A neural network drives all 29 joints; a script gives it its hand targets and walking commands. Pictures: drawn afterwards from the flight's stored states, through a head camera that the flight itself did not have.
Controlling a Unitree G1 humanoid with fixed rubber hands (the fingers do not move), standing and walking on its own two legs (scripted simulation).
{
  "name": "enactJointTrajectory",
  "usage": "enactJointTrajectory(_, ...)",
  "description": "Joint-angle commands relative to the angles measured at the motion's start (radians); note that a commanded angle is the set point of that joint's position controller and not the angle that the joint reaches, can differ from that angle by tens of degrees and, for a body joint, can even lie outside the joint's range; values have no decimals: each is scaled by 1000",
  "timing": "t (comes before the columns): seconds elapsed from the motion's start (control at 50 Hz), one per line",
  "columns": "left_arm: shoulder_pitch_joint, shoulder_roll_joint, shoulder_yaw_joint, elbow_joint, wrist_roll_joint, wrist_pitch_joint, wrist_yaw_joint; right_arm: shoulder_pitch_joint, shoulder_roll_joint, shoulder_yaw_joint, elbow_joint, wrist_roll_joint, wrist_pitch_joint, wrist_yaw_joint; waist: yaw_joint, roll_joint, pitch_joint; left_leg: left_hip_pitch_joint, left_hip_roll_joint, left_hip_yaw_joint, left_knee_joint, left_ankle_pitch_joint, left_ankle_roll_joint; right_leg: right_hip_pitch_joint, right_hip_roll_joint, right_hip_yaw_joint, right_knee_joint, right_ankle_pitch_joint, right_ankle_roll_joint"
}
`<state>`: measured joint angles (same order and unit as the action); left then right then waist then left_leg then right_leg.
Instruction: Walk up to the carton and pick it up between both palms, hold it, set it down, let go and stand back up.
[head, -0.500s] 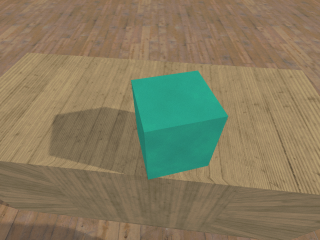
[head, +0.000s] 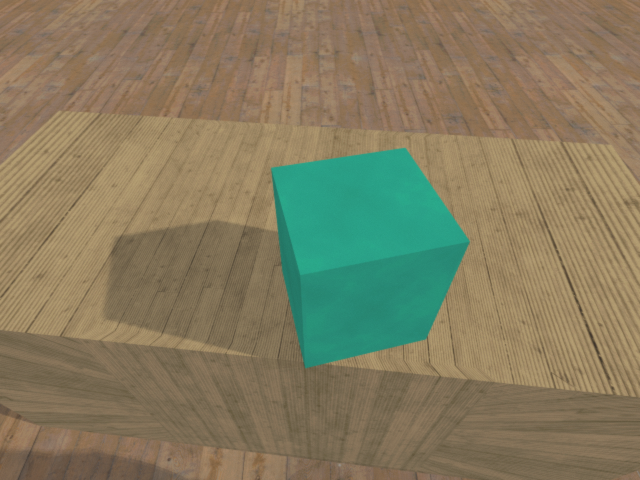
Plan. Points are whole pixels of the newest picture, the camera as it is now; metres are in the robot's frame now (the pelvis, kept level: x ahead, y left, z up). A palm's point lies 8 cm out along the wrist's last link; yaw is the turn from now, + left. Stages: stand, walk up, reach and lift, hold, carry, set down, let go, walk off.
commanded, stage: stand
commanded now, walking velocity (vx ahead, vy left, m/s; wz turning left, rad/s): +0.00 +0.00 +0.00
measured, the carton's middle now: (354, 260) +0.42 -0.03 +0.01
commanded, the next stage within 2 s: none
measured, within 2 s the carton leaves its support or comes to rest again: neither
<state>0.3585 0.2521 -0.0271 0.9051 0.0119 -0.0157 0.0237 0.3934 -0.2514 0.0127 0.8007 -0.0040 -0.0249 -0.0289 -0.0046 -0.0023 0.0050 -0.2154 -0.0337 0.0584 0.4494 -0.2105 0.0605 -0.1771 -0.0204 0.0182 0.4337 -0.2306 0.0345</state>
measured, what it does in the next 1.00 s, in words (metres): stands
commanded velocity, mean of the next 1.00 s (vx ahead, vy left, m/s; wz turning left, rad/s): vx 0.00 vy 0.00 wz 0.00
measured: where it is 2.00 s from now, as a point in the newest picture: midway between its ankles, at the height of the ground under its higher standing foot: outside the picture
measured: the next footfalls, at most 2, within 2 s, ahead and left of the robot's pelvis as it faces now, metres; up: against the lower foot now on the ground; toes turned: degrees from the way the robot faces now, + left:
none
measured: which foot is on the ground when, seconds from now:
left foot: down 0.00-1.00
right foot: down 0.00-1.00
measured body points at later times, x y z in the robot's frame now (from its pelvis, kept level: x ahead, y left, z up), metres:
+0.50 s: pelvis +0.00 -0.01 +0.00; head +0.00 -0.01 +0.45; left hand +0.01 +0.24 -0.14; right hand +0.02 -0.27 -0.14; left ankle +0.02 +0.08 -0.74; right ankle +0.00 -0.14 -0.74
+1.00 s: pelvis +0.01 -0.03 +0.00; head +0.01 -0.03 +0.45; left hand +0.00 +0.22 -0.15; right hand +0.01 -0.27 -0.14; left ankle +0.02 +0.08 -0.74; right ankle +0.00 -0.14 -0.74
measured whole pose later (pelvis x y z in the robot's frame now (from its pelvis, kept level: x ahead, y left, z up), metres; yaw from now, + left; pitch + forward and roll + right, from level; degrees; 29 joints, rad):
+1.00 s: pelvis +0.01 -0.03 +0.00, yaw +1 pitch -1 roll +0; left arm 0.35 0.21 -0.02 1.00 0.00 -0.01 0.04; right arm 0.38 -0.21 0.01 0.95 0.00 -0.01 -0.04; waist 0.00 0.01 0.02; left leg -0.20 -0.01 0.03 0.42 -0.20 0.02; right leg -0.16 0.00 -0.01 0.42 -0.24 0.00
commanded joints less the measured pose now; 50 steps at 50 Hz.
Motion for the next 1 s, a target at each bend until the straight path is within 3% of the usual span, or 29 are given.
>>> enactJointTrajectory(0.0, 46, 102, 23, -28, -3, -2, 6, 67, -129, -35, -28, 1, -5, -7, -4, 14, 72, -30, 142, -155, -117, 12, -37, -56, -71, 63, -63, 11, -25)
enactJointTrajectory(0.02, 56, 97, 24, -26, -4, -1, 5, 58, -127, -38, -29, 4, -3, -8, 2, 29, 80, -43, 139, -154, -126, -27, -38, -54, -72, 62, -67, 3, -27)
enactJointTrajectory(0.08, 48, 114, 30, -17, -1, -1, 7, 66, -122, -36, -12, 2, -4, -6, -1, -1, 77, -45, 139, -167, -135, -56, -39, -52, -65, 62, -62, 6, -26)
enactJointTrajectory(0.18, 52, 113, 27, -7, -4, -6, 12, 50, -116, -35, -2, 4, -11, -5, 8, 10, 38, 1, 137, -162, -118, 25, -40, -36, -77, 70, -63, 27, -26)
enactJointTrajectory(0.22, 36, 111, 28, -1, -5, -7, 11, 63, -105, -35, 9, 1, -9, -7, -5, -10, 33, 15, 140, -164, -125, 21, -45, -48, -74, 66, -65, 21, -31)
enactJointTrajectory(0.36, 54, 91, 25, 22, -7, -3, 12, 67, -94, -35, 40, 5, -1, -9, 1, 41, 81, -28, 130, -155, -130, -12, -38, -55, -70, 64, -74, 10, -30)
enactJointTrajectory(0.46, 56, 95, 30, 35, -5, -2, 15, 78, -101, -42, 55, 3, -1, -11, -2, -8, 79, -25, 132, -154, -124, -14, -45, -52, -70, 59, -78, 9, -29)
enactJointTrajectory(0.6, 51, 84, 27, 43, -10, -7, 17, 64, -93, -37, 73, 5, -3, -13, 2, -11, 44, 18, 135, -146, -92, 79, -38, -36, -81, 64, -89, 71, -35)
enactJointTrajectory(0.82, 58, 75, 30, 71, -11, 0, 19, 63, -62, -26, 114, 6, 3, -16, 0, 22, 106, -2, 131, -145, -103, 39, -45, -63, -79, 67, -99, 22, -36)
enactJointTrajectory(0.9, 62, 77, 28, 82, -8, -2, 20, 65, -71, -29, 129, 5, 5, -17, 1, 11, 105, -3, 130, -136, -104, 41, -50, -51, -79, 60, -108, 38, -35)
enactJointTrajectory(0.94, 55, 78, 30, 80, -9, -1, 21, 72, -68, -32, 134, 8, 3, -17, -3, -22, 89, 7, 134, -142, -113, 21, -48, -52, -77, 57, -105, 11, -36)
enactJointTrajectory(0.98, 57, 60, 31, 88, -11, -2, 21, 61, -59, -27, 143, 7, 1, -19, 4, 18, 93, 8, 136, -144, -103, 40, -48, -47, -85, 65, -110, 36, -36)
